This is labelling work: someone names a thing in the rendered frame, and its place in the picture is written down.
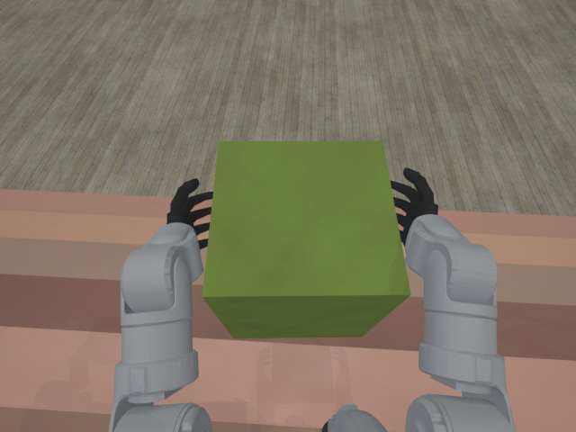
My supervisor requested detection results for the robot right shin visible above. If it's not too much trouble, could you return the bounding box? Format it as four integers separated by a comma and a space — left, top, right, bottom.
336, 403, 358, 415

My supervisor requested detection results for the robot left upper arm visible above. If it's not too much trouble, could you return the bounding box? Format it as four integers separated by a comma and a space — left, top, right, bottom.
113, 403, 212, 432

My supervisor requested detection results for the robot right upper arm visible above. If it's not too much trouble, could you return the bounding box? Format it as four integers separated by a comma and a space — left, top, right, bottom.
405, 393, 513, 432

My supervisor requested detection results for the robot left forearm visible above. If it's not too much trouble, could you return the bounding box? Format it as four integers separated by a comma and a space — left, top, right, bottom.
109, 222, 203, 432

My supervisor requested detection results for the robot right forearm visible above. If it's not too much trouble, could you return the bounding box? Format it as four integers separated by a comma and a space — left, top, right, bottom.
405, 214, 516, 432

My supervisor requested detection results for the left robot hand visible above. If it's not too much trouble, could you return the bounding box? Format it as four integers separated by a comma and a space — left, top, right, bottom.
166, 178, 213, 250

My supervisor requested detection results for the carton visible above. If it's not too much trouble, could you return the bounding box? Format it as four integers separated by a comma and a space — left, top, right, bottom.
202, 141, 411, 338

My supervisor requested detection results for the right robot hand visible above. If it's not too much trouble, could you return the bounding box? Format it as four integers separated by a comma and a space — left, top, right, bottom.
390, 168, 438, 247

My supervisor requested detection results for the right robot thigh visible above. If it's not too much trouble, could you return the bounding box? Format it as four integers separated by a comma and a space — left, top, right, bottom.
328, 409, 388, 432

